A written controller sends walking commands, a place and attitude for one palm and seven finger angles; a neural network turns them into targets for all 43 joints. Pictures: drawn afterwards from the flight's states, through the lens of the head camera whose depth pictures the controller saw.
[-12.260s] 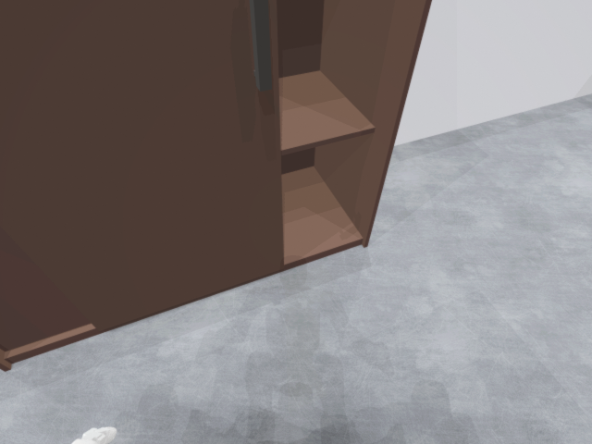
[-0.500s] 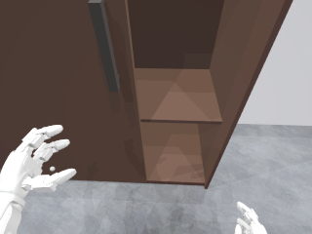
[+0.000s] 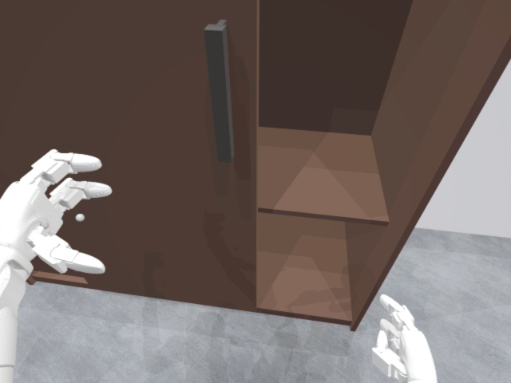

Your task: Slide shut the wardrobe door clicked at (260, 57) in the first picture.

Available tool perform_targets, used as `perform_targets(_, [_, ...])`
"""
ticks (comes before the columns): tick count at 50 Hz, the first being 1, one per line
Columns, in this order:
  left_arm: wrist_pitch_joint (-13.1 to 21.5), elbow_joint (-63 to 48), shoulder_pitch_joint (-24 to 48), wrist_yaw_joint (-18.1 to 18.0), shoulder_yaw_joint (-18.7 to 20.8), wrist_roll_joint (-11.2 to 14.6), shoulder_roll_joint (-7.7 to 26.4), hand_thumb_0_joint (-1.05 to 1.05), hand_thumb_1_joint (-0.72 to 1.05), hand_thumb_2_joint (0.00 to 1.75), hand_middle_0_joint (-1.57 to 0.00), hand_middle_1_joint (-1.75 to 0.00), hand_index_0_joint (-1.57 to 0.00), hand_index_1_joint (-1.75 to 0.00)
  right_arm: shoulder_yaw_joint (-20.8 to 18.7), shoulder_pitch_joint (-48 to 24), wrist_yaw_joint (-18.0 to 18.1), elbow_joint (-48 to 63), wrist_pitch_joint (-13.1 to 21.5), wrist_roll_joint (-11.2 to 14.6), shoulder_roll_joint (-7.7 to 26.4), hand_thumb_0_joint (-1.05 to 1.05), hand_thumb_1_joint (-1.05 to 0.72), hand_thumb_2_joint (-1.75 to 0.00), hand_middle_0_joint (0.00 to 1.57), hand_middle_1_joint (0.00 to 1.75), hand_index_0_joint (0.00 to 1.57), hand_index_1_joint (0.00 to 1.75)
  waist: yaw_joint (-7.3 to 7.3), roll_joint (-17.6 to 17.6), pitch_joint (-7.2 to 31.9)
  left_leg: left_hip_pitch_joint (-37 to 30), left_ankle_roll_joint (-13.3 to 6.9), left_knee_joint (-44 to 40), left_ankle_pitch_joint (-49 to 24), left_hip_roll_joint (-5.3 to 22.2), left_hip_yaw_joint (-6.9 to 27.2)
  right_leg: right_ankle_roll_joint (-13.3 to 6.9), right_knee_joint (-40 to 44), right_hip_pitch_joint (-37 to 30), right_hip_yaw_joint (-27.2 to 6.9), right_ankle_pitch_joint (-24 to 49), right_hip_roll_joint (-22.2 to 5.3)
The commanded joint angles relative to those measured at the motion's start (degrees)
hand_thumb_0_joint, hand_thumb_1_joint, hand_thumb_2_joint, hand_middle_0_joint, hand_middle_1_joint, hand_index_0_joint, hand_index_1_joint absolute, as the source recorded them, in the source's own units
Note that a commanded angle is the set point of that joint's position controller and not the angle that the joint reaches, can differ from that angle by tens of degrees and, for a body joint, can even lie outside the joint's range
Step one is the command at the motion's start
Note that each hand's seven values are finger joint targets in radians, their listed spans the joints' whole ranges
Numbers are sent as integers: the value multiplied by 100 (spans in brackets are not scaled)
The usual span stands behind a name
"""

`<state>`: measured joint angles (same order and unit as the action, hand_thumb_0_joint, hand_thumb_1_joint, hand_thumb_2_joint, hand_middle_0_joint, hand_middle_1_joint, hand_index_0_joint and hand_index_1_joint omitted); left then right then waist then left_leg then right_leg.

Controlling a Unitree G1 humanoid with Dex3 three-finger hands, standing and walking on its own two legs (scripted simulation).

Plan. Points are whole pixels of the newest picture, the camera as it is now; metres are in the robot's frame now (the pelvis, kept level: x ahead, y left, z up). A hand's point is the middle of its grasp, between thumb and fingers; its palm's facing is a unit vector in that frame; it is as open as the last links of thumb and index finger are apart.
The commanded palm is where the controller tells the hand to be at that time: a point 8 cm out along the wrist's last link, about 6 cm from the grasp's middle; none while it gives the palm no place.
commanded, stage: raise the hand with hooked fingers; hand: left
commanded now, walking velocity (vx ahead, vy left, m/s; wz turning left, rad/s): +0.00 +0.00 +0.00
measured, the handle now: (224, 97) +0.53 +0.12 +0.21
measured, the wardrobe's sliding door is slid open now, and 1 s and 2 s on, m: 0.37 0.37 0.37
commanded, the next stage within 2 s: move the hooked fingers beside the handle in 0.76 s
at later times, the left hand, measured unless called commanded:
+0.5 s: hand (79, 178) +0.28 +0.26 +0.23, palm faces +0.02 -0.99 -0.15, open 14.0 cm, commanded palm +0.24 +0.30 +0.24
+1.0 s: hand (98, 163) +0.31 +0.24 +0.23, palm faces +0.03 -0.99 -0.14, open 14.0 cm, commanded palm +0.27 +0.28 +0.24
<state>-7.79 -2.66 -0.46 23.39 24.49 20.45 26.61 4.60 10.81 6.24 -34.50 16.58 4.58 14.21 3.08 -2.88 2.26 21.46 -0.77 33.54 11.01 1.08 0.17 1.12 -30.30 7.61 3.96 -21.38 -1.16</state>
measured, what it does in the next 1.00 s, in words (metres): stands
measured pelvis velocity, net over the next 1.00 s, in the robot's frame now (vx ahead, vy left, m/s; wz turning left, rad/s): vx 0.03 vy -0.03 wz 0.00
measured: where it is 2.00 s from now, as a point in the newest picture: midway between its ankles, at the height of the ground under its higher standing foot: outside the picture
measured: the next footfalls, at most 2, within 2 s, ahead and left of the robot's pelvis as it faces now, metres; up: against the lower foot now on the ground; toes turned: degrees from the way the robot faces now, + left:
none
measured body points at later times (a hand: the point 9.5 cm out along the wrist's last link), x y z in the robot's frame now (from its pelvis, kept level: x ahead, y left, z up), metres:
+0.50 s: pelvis +0.00 -0.02 +0.00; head -0.02 -0.05 +0.45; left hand +0.27 +0.31 +0.24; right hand +0.19 -0.26 -0.06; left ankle +0.08 +0.11 -0.73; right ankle -0.06 -0.13 -0.73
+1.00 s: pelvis +0.03 -0.03 +0.00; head +0.00 -0.06 +0.45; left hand +0.30 +0.30 +0.24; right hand +0.23 -0.26 -0.06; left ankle +0.08 +0.11 -0.73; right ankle -0.06 -0.13 -0.73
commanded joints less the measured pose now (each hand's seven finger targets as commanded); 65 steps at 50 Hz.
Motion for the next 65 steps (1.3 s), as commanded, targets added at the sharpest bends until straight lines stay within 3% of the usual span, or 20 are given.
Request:
perform_targets(1, [126,-1193,1911,72,692,123,1626,0,-50,30,-30,-120,-30,-120,-272,-650,64,888,227,53,763,0,-90,-90,20,30,20,30,-93,-493,843,-1852,-81,-717,-95,-92,360,-197,660,1125,141,880,333])
perform_targets(13, [-442,-399,2881,401,1113,101,2367,0,-50,30,-30,-120,-30,-120,-217,-768,34,852,101,154,816,0,-90,-90,20,30,20,30,-62,-351,798,-1959,-123,-801,-131,-196,303,-180,958,1038,67,928,279])
perform_targets(16, [-618,141,2541,550,830,125,2056,0,-50,30,-30,-120,-30,-120,-241,-740,-1,884,62,178,861,0,-90,-90,20,30,20,30,-79,7,582,-1794,-132,-768,-119,-204,288,-139,938,1144,67,963,264])
perform_targets(22, [-448,-523,2648,485,1078,159,2348,0,-50,30,-30,-120,-30,-120,-273,-802,-28,970,48,158,835,0,-90,-90,20,30,20,30,-46,-104,833,-1891,-156,-609,-324,-222,193,-135,891,1024,-7,1121,214])
perform_targets(25, [-293,-792,2756,382,1249,150,2438,0,-50,30,-30,-120,-30,-120,-293,-807,-4,972,114,143,828,0,-90,-90,20,30,20,30,-48,-362,986,-2031,-160,-578,-465,-227,150,-130,819,1006,-7,1327,225])
perform_targets(27, [-271,-655,2676,311,1306,158,2486,0,-50,30,-30,-120,-30,-120,-281,-734,18,887,99,120,824,0,-90,-90,20,30,20,30,-34,-150,820,-1877,-154,-585,-425,-212,163,-131,856,959,0,1254,212])
perform_targets(28, [-283,-625,2660,306,1341,139,2459,0,-50,30,-30,-120,-30,-120,-300,-769,8,914,134,142,830,0,-90,-90,20,30,20,30,-39,-405,842,-1929,-163,-548,-469,-234,126,-119,852,1025,-55,1374,209])
perform_targets(29, [-306,-566,2670,306,1304,139,2427,0,-50,30,-30,-120,-30,-120,-299,-757,16,897,136,130,829,0,-90,-90,20,30,20,30,-50,-287,804,-1896,-159,-551,-476,-223,134,-109,834,1009,-43,1433,192])
perform_targets(30, [-336,-560,2691,316,1214,115,2356,0,-50,30,-30,-120,-30,-120,-301,-770,17,905,136,143,831,0,-90,-90,20,30,20,30,-56,-418,806,-1925,-157,-541,-534,-222,122,-111,802,1015,-42,1506,193])
perform_targets(36, [-444,-517,2677,453,1081,130,2245,0,-50,30,-30,-120,-30,-120,-325,-767,11,937,105,161,847,0,-90,-90,20,30,20,30,-85,-244,1018,-2026,-183,-394,-917,-250,91,-70,682,908,-56,2170,172])
perform_targets(37, [-440,-376,2523,455,1120,160,2266,0,-50,30,-30,-120,-30,-120,-320,-724,11,881,73,146,824,0,-90,-90,20,30,20,30,-92,7,915,-1902,-186,-346,-886,-247,85,-40,732,879,-100,2237,144])
perform_targets(40, [-426,-409,2679,501,1136,192,2263,0,-50,30,-30,-120,-30,-120,-335,-794,4,908,65,164,848,0,-90,-90,20,30,20,30,-102,-17,991,-1946,-188,-302,-1009,-248,82,5,645,909,-117,2545,131])
perform_targets(44, [-416,-517,2698,450,1144,170,2251,0,-50,30,-30,-120,-30,-120,-334,-804,-3,934,44,150,815,0,-90,-90,20,30,20,30,-87,-134,1083,-2014,-197,-292,-1098,-274,78,-41,616,897,-92,2573,141])
perform_targets(47, [-406,-302,2807,422,1113,174,2260,0,-50,30,-30,-120,-30,-120,-336,-736,13,836,-19,132,820,0,-90,-90,20,30,20,30,-113,37,949,-1931,-186,-286,-1094,-260,78,-52,627,868,-46,2541,146])
perform_targets(50, [-399,-638,2923,416,911,118,2059,0,-50,30,-30,-120,-30,-120,-344,-833,-2,951,-1,148,794,0,-90,-90,20,30,20,30,-113,-324,1238,-2178,-199,-275,-1346,-274,59,-83,533,841,-38,2778,148])
perform_targets(52, [-411,-622,2914,347,791,119,1934,0,-50,30,-30,-120,-30,-120,-332,-794,2,894,-47,135,762,0,-90,-90,20,30,20,30,-139,-54,1118,-2111,-205,-269,-1313,-264,62,-96,575,806,-2,2730,153])
perform_targets(55, [-457,-712,2841,252,849,104,1902,0,-50,30,-30,-120,-30,-120,-345,-855,-8,941,-56,132,776,0,-90,-90,20,30,20,30,-96,-163,1240,-2190,-194,-316,-1381,-248,82,-113,516,826,28,2722,164])
perform_targets(57, [-485,-785,2835,146,800,106,1826,0,-50,30,-30,-120,-30,-120,-331,-847,-16,909,-98,107,744,0,-90,-90,20,30,20,30,-83,-20,1167,-2107,-190,-313,-1343,-250,82,-127,545,766,55,2666,153])
perform_targets(58, [-535,-639,2734,99,1000,87,1973,0,-50,30,-30,-120,-30,-120,-348,-843,-25,924,-107,123,778,0,-90,-90,20,30,20,30,-63,-42,1176,-2106,-192,-318,-1316,-245,75,-108,562,843,24,2676,168])
perform_targets(65, [-617,-432,3509,-123,479,-58,1607,0,-50,30,-30,-120,-30,-120,-333,-877,4,863,-218,108,750,0,-90,-90,20,30,20,30,-189,-119,1033,-2131,-170,-395,-1046,-221,108,-136,603,1002,33,2244,172])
